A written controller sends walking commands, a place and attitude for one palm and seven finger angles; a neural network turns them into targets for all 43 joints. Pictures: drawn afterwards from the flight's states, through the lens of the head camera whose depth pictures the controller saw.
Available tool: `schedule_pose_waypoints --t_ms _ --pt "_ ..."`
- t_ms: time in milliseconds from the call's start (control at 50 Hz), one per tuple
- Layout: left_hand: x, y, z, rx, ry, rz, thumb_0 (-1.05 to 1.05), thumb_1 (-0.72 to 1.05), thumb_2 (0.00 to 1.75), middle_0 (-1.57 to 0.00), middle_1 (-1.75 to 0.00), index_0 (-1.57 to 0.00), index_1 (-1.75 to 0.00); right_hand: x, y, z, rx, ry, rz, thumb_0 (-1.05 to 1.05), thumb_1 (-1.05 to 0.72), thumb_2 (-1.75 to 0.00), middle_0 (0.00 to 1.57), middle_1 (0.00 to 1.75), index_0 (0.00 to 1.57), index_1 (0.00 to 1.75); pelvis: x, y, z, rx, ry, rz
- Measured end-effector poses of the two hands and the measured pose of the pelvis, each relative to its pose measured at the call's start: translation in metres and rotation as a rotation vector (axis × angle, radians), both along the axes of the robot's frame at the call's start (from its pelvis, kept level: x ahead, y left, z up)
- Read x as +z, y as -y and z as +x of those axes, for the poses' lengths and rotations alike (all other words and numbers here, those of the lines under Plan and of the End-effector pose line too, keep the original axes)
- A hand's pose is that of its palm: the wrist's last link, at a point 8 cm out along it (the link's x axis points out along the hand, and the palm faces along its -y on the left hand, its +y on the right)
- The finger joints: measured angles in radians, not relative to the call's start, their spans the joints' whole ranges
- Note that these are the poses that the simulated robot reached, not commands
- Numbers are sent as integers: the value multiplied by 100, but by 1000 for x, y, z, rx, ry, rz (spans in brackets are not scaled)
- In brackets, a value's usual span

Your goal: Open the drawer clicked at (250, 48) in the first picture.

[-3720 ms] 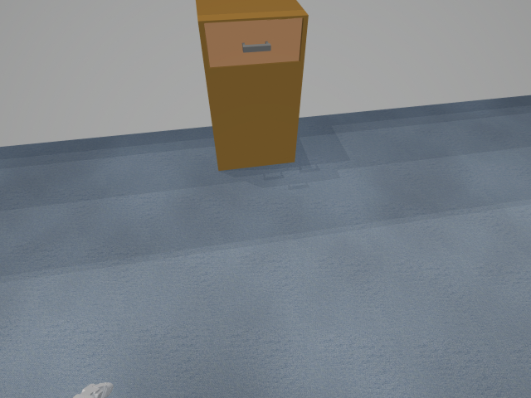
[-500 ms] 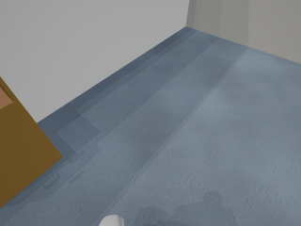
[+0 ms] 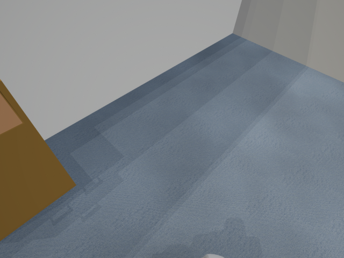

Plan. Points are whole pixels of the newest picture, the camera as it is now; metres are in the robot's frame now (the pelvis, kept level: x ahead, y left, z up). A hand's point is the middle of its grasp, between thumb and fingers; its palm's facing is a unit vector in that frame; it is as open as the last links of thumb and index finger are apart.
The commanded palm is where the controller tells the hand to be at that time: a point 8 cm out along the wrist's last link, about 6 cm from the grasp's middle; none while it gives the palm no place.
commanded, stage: turn to face it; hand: left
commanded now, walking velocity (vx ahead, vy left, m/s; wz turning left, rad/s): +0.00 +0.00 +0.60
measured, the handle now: out of the picture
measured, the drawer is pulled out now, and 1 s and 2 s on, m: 0.00 0.00 0.00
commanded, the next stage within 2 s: take the last steps up to it in 1.24 s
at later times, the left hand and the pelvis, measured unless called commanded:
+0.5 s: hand out of the picture +0.04 +0.14 -0.14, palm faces +0.33 -0.90 -0.27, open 7.4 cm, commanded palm none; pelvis +0.01 -0.07 +0.01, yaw +20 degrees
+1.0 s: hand out of the picture -0.07 +0.20 -0.16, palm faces +0.60 -0.75 -0.28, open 7.4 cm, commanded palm none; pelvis -0.01 -0.03 +0.00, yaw +36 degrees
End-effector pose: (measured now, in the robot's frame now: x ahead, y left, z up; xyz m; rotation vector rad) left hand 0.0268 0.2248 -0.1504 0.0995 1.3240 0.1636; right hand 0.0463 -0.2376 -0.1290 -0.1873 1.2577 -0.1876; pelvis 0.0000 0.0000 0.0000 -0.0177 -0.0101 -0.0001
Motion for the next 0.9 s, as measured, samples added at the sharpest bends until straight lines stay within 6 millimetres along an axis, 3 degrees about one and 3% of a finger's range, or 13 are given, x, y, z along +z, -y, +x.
schedule_pose_waypoints --t_ms 160,260,400,520,600,740,800,900 --pt "19 2 50 28 133 77 0 91 89 -20 -30 -20 -30 -12 23 -14 12 -93 32 -1 -92 -89 20 30 20 30 -1 23 5 87 -25 10" --pt "31 16 56 59 209 140 0 91 89 -20 -30 -20 -30 -29 49 -3 46 -102 62 0 -91 -89 20 30 20 30 -9 48 4 149 -26 23" --pt "49 34 20 160 192 162 0 90 89 -20 -30 -20 -30 -18 71 44 170 -67 57 0 -91 -90 20 30 20 30 4 64 6 266 -10 57" --pt "41 42 -25 268 138 141 0 90 89 -20 -30 -20 -30 -11 65 90 301 -46 27 0 -91 -90 19 30 19 30 5 66 4 358 -11 64" --pt "29 40 -70 351 64 121 0 90 89 -20 -30 -20 -30 -6 41 125 405 -7 9 0 -91 -90 19 30 19 30 1 59 0 410 -21 55" --pt "-5 19 -151 505 -70 83 0 90 89 -20 -30 -20 -30 3 -27 176 585 129 -19 0 -91 -90 19 30 19 30 -16 34 -11 502 -34 26" --pt "-2 11 -165 542 -95 89 1 91 89 -20 -30 -20 -30 13 -44 179 629 151 -21 0 -91 -90 20 30 20 30 -11 30 -13 526 -30 14" --pt "12 0 -157 574 -25 112 1 91 89 -20 -30 -20 -30 16 -57 174 664 130 -11 0 -91 -89 20 30 20 30 -1 27 -13 579 -26 1"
